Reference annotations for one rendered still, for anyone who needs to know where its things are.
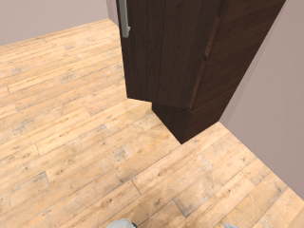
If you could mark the cupboard door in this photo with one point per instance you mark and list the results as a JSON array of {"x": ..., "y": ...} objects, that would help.
[{"x": 163, "y": 52}]

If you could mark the handle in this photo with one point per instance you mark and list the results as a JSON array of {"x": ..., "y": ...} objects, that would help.
[{"x": 124, "y": 19}]

